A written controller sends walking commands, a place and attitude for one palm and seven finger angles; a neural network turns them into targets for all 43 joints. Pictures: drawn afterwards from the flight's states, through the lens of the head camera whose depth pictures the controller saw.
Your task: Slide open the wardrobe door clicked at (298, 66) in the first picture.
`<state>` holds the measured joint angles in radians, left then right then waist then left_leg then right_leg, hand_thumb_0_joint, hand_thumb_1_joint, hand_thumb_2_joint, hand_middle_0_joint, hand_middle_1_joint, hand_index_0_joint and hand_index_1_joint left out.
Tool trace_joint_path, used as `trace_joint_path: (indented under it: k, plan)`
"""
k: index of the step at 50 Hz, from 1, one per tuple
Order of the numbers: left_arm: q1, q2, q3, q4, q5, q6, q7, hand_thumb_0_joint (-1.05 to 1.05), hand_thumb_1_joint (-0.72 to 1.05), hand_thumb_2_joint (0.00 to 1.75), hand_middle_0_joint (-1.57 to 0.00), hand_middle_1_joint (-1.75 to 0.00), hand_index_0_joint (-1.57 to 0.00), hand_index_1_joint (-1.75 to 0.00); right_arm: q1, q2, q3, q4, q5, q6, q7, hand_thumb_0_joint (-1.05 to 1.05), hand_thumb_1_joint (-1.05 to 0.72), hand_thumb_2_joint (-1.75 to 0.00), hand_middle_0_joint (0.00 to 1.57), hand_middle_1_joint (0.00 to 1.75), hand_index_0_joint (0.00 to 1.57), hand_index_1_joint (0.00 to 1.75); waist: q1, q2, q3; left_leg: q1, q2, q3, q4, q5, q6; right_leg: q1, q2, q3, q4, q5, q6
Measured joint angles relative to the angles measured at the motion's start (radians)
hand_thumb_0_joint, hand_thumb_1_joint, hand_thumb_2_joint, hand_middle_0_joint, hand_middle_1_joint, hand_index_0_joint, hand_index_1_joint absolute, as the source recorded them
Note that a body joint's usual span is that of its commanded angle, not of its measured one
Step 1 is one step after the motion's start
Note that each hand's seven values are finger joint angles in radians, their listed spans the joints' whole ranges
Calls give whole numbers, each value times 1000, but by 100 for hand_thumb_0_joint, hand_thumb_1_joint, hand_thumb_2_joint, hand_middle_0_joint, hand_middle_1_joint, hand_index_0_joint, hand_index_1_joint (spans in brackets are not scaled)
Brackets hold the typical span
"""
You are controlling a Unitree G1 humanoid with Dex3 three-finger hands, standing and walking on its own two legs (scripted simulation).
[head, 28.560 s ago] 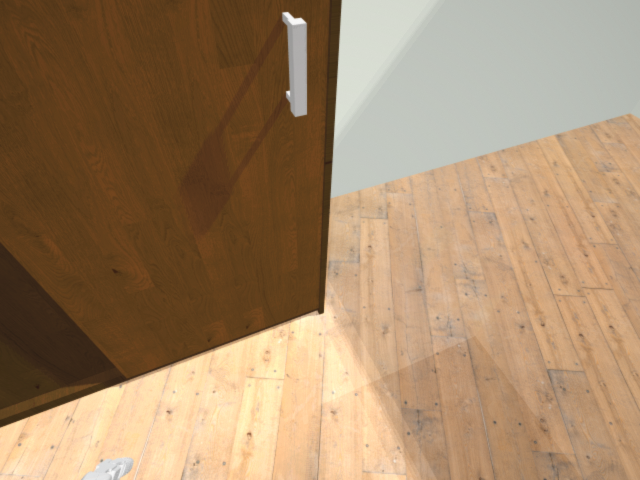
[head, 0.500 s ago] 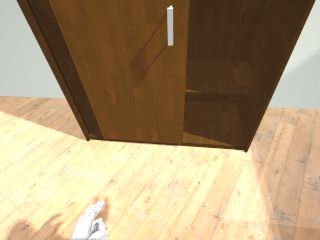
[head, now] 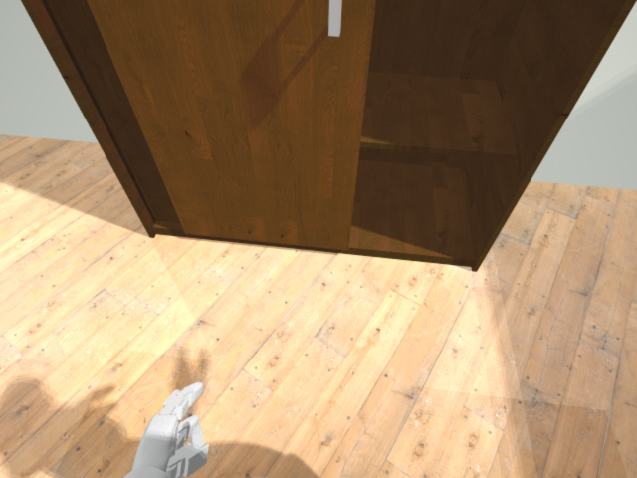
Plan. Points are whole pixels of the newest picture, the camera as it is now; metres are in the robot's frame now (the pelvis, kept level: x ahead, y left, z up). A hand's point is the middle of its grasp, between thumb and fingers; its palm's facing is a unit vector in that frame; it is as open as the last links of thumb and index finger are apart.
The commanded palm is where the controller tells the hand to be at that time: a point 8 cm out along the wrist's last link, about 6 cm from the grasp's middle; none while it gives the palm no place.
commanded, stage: stop stepping back and stand still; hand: right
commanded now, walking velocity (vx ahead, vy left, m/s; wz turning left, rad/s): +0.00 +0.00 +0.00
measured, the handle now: out of the picture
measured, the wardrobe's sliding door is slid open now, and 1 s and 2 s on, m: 0.47 0.47 0.47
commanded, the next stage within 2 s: let the arm hang, fingers relaxed in 0.44 s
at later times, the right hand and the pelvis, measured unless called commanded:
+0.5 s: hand out of the picture +0.25 -0.27 +0.17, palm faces +0.33 +0.79 -0.51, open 7.4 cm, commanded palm +0.19 -0.31 +0.20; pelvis +0.04 -0.02 +0.02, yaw +2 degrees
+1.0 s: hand out of the picture +0.00 -0.23 -0.16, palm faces +0.02 +0.98 -0.21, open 7.0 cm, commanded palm none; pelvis +0.00 -0.03 +0.01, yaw -1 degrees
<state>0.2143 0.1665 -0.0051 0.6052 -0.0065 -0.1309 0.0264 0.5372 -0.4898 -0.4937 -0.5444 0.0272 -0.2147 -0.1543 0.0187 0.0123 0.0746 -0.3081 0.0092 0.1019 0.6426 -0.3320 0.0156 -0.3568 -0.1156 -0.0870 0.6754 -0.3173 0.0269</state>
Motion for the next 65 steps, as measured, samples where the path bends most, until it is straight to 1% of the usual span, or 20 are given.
trace_joint_path:
  k: [2, 4, 5, 7, 8, 11, 15, 21, 27, 28, 29, 31, 33, 36, 40, 41, 43, 47, 52, 65]
  plan:
    - [3, 8, 2, 19, -2, 6, -7, 1, 91, 90, -20, -30, -21, -30, 28, 14, 14, -8, 4, -5, 5, 1, -89, -90, 21, 30, 21, 30, -8, -19, -1, 2, -7, 1, 8, -1, 26, -30, 19, 30, 98, -78, -9]
    - [5, 18, 2, 44, -5, 16, -9, 1, 91, 90, -20, -30, -21, -30, 46, 40, 32, -5, 7, -5, 4, 1, -88, -90, 21, 30, 22, 30, -20, -18, -5, 20, -2, -12, -13, -10, 29, -38, 48, 33, 150, -115, -13]
    - [6, 23, 1, 52, -4, 21, -7, 1, 91, 90, -20, -30, -21, -30, 53, 52, 38, 1, 7, -6, 1, 1, -88, -90, 21, 30, 22, 30, -21, -15, -7, 30, 2, -18, -25, -10, 26, -29, 59, 26, 126, -107, -16]
    - [10, 34, 0, 56, 0, 27, 0, 1, 91, 90, -20, -30, -21, -30, 60, 67, 46, 16, 5, -5, -4, 1, -88, -90, 21, 30, 22, 30, -21, -13, -10, 50, 7, -23, -36, -16, 15, 17, 72, 12, -1, -5, -23]
    - [14, 41, 3, 53, 0, 27, 5, 1, 91, 90, -20, -30, -21, -30, 57, 70, 49, 22, 6, -3, -6, 1, -88, -90, 21, 30, 22, 30, -22, -20, -12, 57, 3, -20, -32, -23, 9, 45, 69, 11, -63, 60, -29]
    - [5, 39, 16, 60, -4, 33, 18, 2, 91, 90, -20, -30, -21, -30, 18, 73, 60, 61, 0, 6, -4, 1, -88, -90, 21, 30, 22, 30, -32, -3, -18, 77, 11, -28, -41, -34, -1, 75, 78, 1, -86, 22, -32]
    - [-17, 36, 10, 27, -7, 22, 22, 2, 91, 90, -20, -30, -21, -30, -14, 78, 63, 62, -4, 20, 0, 1, -88, -90, 21, 30, 22, 30, -31, -1, -25, 96, 0, -25, -105, -5, -7, 77, 70, 4, -112, 22, -29]
    - [-64, 25, -1, -37, -10, 22, 19, 1, 91, 90, -20, -30, -21, -30, 23, 53, 63, 8, 12, 15, 9, 2, -89, -90, 21, 30, 21, 30, -19, 2, -32, 85, -17, -34, -145, 28, -3, 62, 54, -4, -130, 37, -24]
    - [-66, 29, -4, -54, -11, 39, 30, 1, 91, 90, -20, -30, -21, -30, 55, 43, 69, 18, 26, 31, 15, 1, -88, -90, 21, 30, 22, 30, -23, -2, -50, 78, -20, -38, -162, 46, -2, 57, 52, -8, -146, 56, -25]
    - [-64, 36, 6, -29, -11, 18, 14, 1, 91, 90, -20, -30, -21, -30, 31, 48, 99, 76, 16, 16, 21, 1, -89, -90, 21, 30, 22, 30, -25, -13, -64, 68, -18, -32, -156, 49, -4, 42, 54, -3, -138, 59, -25]
    - [-64, 53, 14, 3, -10, 11, -6, 1, 91, 90, -20, -30, -21, -30, -21, 60, 150, 173, 3, 28, 42, 1, -89, -90, 21, 30, 21, 30, -31, -30, -82, 53, -13, -25, -143, 45, -7, 23, 58, 4, -124, 58, -28]
    - [-70, 89, 18, 65, -2, 45, -31, 1, 91, 90, -20, -30, -21, -30, -138, 111, 257, 431, -18, 106, 85, 0, -89, -90, 20, 30, 21, 30, -39, -66, -119, 20, 2, -14, -100, 28, -11, -12, 71, 14, -91, 50, -37]
    - [-78, 107, 12, 117, 11, 91, -42, 1, 91, 90, -20, -30, -21, -30, -231, 169, 339, 712, -33, 188, 114, 0, -90, -90, 20, 30, 20, 30, -36, -85, -134, -5, 17, -9, -53, 8, -14, -32, 83, 18, -62, 43, -46]
    - [-68, 94, 3, 171, 30, 137, -47, 1, 91, 90, -20, -30, -21, -30, -295, 239, 436, 1055, -50, 265, 141, 1, -90, -90, 19, 30, 20, 30, -14, -70, -118, -19, 32, -12, -5, -11, -13, -35, 96, 15, -40, 40, -50]
    - [-16, 57, -5, 237, 41, 164, -44, 1, 91, 90, -20, -30, -21, -30, -289, 325, 517, 1332, -51, 295, 159, 1, -91, -90, 19, 30, 20, 30, 13, -14, -59, -4, 35, -13, -1, -5, -14, -16, 99, 14, -46, 51, -52]
    - [4, 47, -4, 258, 42, 166, -41, 1, 91, 90, -20, -30, -21, -30, -288, 337, 490, 1365, -36, 284, 142, 0, -94, -90, 20, 30, 20, 30, 13, -4, -47, 1, 32, -7, -13, 3, -14, -16, 96, 20, -51, 57, -51]
    - [45, 30, -4, 305, 44, 171, -35, 1, 91, 90, -20, -30, -20, -30, -291, 321, 469, 1412, -37, 267, 132, -3, -100, -90, 21, 30, 21, 30, 2, 10, -27, 13, 25, 4, -45, 25, -11, -13, 92, 30, -70, 74, -50]
    - [109, 14, 6, 384, 44, 183, -28, 1, 91, 90, -20, -30, -20, -30, -270, 289, 468, 1496, -42, 254, 140, -3, -100, -90, 21, 30, 21, 30, -8, 4, -12, 31, 18, 12, -104, 62, -11, -7, 90, 38, -106, 100, -52]
    - [151, 7, 18, 434, 38, 180, -19, 1, 91, 90, -20, -30, -20, -30, -235, 278, 468, 1582, -43, 250, 139, -1, -95, -90, 20, 30, 21, 30, -4, -16, -8, 47, 21, 1, -140, 85, -19, 13, 95, 25, -142, 118, -60]
    - [90, -27, 12, 468, 33, 151, -16, 1, 91, 90, -20, -30, -20, -30, -261, 326, 481, 1649, -45, 232, 133, 0, -91, -90, 20, 30, 20, 30, -9, -31, -34, 74, 41, -31, -177, 106, -40, 62, 116, -9, -204, 139, -81]
